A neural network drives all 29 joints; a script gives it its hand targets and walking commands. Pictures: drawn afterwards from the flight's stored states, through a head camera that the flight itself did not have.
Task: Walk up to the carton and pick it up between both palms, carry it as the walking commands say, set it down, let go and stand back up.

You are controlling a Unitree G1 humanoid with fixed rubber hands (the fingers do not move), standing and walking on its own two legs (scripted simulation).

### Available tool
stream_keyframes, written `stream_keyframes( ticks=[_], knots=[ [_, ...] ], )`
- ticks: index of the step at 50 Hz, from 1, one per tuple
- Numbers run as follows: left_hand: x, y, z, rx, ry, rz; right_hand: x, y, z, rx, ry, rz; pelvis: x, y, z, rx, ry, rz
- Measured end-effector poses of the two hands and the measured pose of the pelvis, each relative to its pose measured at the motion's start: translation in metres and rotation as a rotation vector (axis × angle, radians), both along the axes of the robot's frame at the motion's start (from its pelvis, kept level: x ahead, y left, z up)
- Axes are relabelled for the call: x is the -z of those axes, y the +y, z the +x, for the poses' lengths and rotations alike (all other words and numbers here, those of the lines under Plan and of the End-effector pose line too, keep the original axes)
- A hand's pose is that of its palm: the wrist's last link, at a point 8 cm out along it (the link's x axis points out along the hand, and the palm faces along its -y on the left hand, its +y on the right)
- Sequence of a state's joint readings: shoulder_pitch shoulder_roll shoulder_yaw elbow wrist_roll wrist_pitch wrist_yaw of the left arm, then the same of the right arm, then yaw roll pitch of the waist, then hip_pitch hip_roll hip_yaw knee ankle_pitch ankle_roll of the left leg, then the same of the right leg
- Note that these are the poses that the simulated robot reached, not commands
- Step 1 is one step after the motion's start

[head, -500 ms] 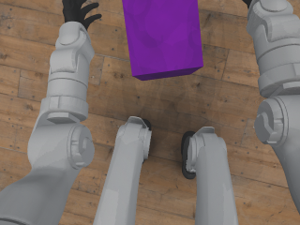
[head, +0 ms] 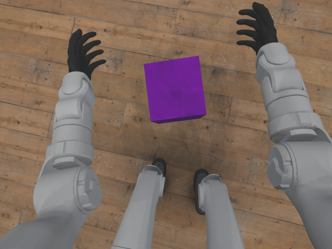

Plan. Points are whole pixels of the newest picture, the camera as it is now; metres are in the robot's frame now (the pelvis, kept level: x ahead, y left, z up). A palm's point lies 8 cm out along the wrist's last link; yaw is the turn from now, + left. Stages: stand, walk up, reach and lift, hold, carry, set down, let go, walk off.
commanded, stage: set down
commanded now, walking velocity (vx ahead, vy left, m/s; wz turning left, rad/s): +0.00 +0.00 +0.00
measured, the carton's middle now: (175, 94) +0.50 +0.06 -0.52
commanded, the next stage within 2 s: let go in 0.14 s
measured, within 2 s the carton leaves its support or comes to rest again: neither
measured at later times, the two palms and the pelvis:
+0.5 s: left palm (55, 106) +0.38 +0.27 -0.04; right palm (279, 98) +0.42 -0.14 -0.04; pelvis +0.02 +0.03 +0.07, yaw -1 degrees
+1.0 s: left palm (20, 191) +0.25 +0.23 +0.06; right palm out of the picture +0.29 -0.22 +0.05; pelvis +0.08 +0.00 +0.13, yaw +1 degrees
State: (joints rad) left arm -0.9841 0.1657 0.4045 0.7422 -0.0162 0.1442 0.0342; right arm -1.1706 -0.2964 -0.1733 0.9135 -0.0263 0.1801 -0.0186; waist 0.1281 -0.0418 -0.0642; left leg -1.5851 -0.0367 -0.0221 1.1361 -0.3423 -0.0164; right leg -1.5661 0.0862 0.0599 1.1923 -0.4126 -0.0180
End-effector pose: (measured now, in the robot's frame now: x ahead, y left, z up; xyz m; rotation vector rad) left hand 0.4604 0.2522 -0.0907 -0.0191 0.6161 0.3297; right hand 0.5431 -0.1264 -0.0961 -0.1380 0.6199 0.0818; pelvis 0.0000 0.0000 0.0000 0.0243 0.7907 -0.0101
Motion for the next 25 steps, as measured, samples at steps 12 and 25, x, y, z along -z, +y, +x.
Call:
stream_keyframes(
  ticks=[12,25],
  knots=[
    [-0.016,-0.007,-0.004,0.075,0.057,0.002,-0.022,-0.003,-0.019,0.027,0.061,-0.064,-0.032,0.008,0.001,-0.003,-0.039,-0.025],
    [-0.051,0.015,-0.085,0.243,0.168,0.074,-0.053,-0.014,-0.118,0.132,0.085,-0.115,-0.072,0.025,0.024,-0.01,-0.167,-0.038]
  ],
)
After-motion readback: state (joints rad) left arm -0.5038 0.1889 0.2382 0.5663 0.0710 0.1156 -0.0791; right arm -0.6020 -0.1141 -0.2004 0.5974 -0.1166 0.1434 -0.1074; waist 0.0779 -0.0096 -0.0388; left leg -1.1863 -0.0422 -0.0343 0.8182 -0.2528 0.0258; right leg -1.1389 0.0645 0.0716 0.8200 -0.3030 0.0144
